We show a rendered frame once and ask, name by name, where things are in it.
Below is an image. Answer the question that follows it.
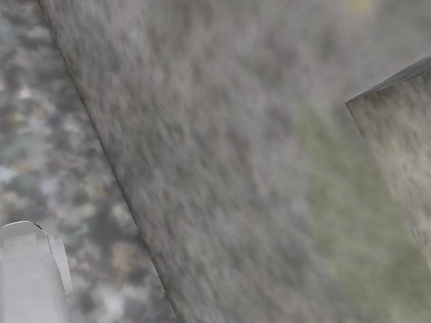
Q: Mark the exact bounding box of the left robot shin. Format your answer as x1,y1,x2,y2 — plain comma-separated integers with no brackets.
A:
0,221,47,260

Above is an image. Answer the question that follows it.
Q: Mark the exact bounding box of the robot left thigh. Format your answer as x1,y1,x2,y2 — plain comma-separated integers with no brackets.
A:
0,232,73,323

